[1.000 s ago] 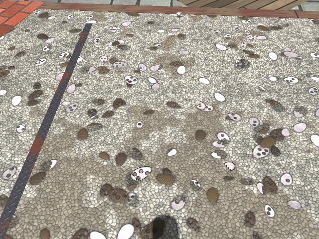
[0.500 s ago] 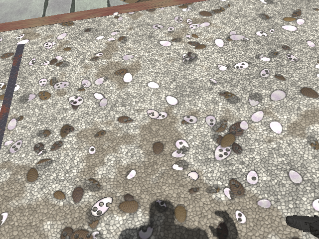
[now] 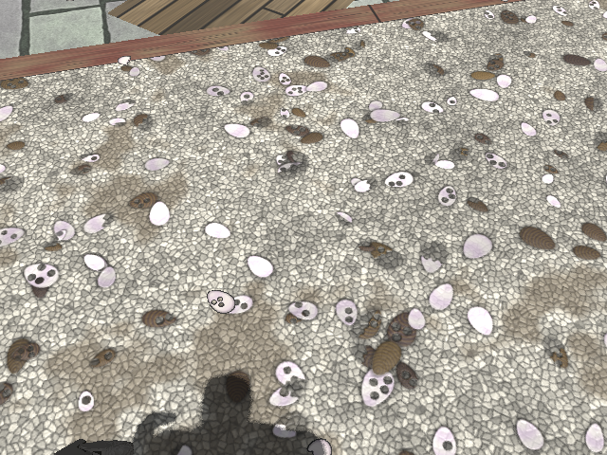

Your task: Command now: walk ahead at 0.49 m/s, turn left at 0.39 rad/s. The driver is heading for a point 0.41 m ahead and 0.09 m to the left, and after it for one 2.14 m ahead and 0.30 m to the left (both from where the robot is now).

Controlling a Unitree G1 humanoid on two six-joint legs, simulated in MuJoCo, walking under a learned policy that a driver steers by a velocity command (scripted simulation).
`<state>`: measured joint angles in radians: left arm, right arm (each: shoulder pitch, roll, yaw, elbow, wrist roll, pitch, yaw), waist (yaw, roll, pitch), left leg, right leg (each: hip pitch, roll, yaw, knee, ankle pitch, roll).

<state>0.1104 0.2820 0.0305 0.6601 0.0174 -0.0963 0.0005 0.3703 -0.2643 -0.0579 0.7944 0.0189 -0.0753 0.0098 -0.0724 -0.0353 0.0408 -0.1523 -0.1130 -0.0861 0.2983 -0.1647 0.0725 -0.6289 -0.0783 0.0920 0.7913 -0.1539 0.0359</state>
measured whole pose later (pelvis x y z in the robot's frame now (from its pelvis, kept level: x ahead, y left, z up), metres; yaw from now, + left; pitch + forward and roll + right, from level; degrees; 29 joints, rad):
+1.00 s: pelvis +0.38 +0.04 -0.01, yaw +20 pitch +0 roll +1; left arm 0.20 0.29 0.04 0.78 -0.01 0.04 0.03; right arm 0.10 -0.23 -0.03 0.73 -0.02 0.00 -0.01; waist 0.01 -0.03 0.04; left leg -0.32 -0.04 0.09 0.46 -0.16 0.07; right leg -0.42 -0.08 0.03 0.83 -0.40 0.06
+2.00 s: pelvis +0.57 -0.02 -0.02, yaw -3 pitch +3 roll +0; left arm 0.05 0.27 0.04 0.59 -0.02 -0.08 -0.03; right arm 0.46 -0.29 -0.05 0.90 0.02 -0.05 0.00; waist -0.11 -0.01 0.03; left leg 0.02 0.05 -0.03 0.41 -0.45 -0.03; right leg -0.46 -0.01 -0.02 0.52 -0.10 -0.03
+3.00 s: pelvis +1.12 +0.07 -0.02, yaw +26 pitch +2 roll +1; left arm 0.06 0.28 0.03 0.66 0.00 -0.11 -0.03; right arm 0.37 -0.30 -0.06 0.77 0.02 -0.04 -0.01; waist -0.08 -0.04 0.01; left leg -0.02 -0.09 -0.16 0.42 -0.43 0.06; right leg -0.49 -0.01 0.02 0.48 -0.01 -0.02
